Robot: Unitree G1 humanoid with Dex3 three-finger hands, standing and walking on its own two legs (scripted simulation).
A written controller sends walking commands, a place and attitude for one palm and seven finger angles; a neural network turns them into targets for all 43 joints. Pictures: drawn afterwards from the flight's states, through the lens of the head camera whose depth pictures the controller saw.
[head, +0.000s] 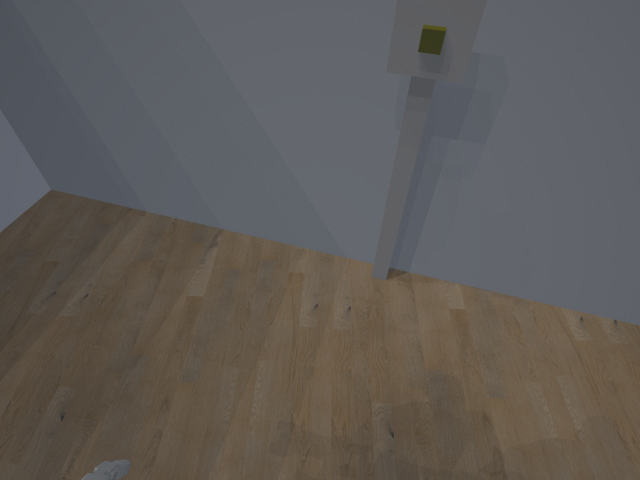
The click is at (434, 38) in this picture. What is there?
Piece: button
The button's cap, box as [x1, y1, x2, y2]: [418, 25, 446, 54]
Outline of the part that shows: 424,25 422,29 418,51 439,54 446,27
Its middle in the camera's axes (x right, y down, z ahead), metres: +0.24 -0.44 +0.85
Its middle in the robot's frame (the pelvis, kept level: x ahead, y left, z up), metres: +0.95 -0.20 +0.16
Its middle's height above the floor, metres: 0.93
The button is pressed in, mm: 0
